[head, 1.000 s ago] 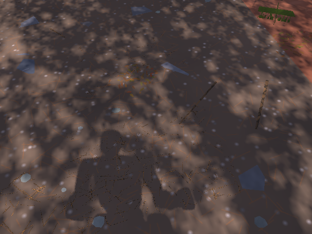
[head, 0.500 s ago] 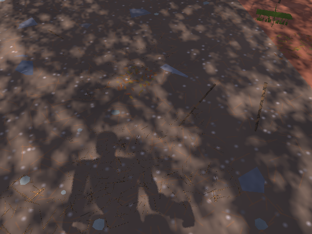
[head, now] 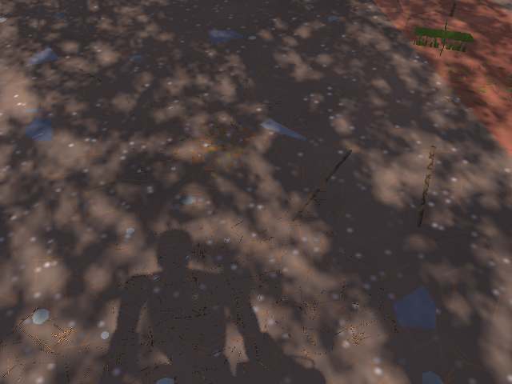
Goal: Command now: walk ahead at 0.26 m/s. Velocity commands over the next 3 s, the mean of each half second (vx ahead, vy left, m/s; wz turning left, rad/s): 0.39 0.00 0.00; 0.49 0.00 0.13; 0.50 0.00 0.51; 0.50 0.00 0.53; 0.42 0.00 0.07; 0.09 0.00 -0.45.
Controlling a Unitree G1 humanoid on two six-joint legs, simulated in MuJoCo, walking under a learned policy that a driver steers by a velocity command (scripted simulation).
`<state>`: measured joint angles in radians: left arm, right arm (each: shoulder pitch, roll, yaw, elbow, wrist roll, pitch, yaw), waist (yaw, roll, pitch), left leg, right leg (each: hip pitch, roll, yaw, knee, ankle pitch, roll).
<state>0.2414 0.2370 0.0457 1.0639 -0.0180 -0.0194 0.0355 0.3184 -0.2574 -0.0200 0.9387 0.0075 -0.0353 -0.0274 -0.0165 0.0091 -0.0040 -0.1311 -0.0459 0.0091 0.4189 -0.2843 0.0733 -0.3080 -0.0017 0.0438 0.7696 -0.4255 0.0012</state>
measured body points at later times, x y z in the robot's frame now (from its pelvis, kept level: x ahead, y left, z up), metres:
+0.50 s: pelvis +0.17 -0.07 +0.00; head +0.19 -0.09 +0.45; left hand +0.13 +0.18 -0.13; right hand +0.34 -0.33 -0.11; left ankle +0.33 +0.10 -0.68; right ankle +0.09 -0.16 -0.74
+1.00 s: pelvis +0.47 -0.01 +0.01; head +0.49 -0.01 +0.46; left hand +0.62 +0.26 -0.10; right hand +0.50 -0.29 -0.12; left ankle +0.45 +0.07 -0.74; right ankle +0.63 -0.19 -0.68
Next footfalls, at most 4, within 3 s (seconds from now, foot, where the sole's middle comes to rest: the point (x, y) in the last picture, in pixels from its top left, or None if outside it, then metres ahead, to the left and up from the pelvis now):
0.20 right None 0.13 -0.16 -0.78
0.70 left None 0.49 0.07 -0.78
1.20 right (312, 303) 0.78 -0.14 -0.78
1.72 left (198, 260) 0.94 0.21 -0.78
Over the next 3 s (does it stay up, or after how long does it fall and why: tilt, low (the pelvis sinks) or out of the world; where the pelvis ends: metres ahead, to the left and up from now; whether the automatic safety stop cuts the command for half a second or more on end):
stays up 1.26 0.33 0.00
